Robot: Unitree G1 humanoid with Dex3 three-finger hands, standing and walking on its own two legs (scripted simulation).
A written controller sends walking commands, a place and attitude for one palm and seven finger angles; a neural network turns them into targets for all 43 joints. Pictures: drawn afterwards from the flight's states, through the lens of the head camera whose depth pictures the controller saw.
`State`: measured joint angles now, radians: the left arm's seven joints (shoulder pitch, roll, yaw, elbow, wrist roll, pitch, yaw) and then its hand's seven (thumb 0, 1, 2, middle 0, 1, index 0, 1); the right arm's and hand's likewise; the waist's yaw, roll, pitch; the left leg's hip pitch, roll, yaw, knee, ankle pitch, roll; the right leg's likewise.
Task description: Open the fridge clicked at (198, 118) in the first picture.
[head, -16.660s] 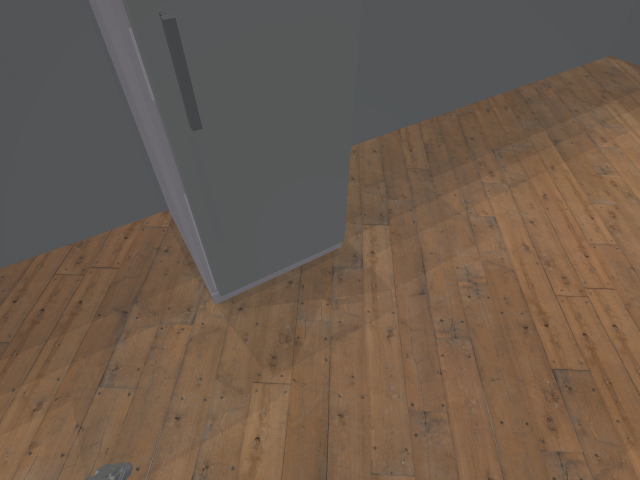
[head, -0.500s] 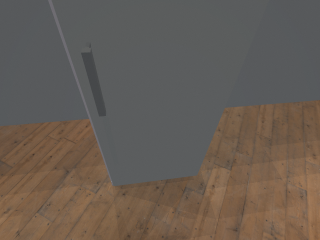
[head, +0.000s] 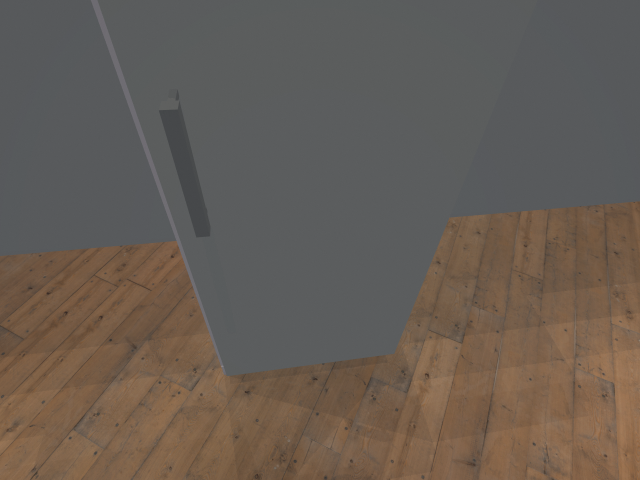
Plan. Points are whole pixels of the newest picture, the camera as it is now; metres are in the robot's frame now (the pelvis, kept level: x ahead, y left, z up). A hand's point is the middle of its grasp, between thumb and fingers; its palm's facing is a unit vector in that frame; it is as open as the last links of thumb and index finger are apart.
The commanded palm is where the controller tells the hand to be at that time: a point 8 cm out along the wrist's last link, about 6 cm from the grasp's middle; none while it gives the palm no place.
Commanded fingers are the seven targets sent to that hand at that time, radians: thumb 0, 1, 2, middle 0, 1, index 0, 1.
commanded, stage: look again from close up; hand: left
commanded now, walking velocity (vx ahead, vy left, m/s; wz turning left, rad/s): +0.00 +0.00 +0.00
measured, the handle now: (189, 169) +0.50 +0.23 +0.11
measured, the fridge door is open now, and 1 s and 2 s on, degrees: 0 0 0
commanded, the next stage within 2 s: raise the hand to about handle height in 0.30 s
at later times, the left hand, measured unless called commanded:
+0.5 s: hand out of the picture +0.10 +0.19 -0.12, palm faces +0.22 -0.95 -0.22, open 7.4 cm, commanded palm +0.10 +0.23 -0.06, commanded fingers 0.00 0.76 0.84 -0.21 -0.39 -0.21 -0.39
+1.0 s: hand (146, 455) +0.14 +0.20 +0.02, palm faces +0.37 -0.93 -0.07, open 9.7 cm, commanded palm +0.14 +0.25 +0.01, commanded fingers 0.00 0.18 0.59 -0.25 -0.76 -0.25 -0.76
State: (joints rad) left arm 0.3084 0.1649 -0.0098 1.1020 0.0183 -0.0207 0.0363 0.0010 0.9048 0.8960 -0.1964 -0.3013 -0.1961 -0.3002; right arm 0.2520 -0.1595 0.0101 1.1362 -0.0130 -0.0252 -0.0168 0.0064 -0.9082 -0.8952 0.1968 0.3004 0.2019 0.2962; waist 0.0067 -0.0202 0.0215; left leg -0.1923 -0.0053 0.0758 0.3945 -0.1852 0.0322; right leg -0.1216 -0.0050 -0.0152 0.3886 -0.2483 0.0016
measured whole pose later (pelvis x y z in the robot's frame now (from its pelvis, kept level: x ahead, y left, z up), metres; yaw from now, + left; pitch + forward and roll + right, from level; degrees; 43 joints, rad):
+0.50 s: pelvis +0.00 +0.00 -0.01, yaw +1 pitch -1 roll +1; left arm 0.45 0.17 0.02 0.46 -0.09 0.00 0.11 0.02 0.89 0.89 -0.20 -0.31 -0.20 -0.31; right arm 0.32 -0.18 0.02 0.95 0.03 -0.14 -0.06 0.01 -0.91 -0.89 0.20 0.30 0.20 0.30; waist 0.02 -0.01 0.03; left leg -0.23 -0.01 0.07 0.46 -0.21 0.03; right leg -0.18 -0.02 -0.02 0.49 -0.30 -0.01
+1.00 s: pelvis -0.02 -0.04 -0.07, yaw +5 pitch +9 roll -2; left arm 0.50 0.20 0.20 -0.11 -0.28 -0.55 -0.10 0.01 0.40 0.68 -0.23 -0.62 -0.23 -0.62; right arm 0.15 -0.26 -0.01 0.58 0.00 -0.24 -0.06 0.01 -0.91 -0.90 0.20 0.30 0.20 0.30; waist 0.07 0.02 -0.10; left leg -0.78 0.04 -0.08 1.05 -0.44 -0.03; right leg -0.64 0.03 -0.16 1.01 -0.54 -0.07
